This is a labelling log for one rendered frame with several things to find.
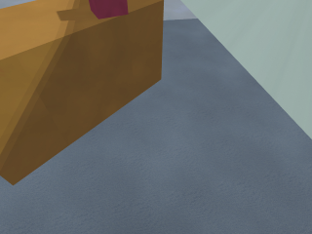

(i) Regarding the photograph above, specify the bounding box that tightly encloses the pedestal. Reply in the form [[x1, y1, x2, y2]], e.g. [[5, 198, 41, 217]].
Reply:
[[0, 0, 164, 185]]

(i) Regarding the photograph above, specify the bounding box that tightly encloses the carton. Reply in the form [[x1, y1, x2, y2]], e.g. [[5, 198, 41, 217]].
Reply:
[[89, 0, 129, 20]]

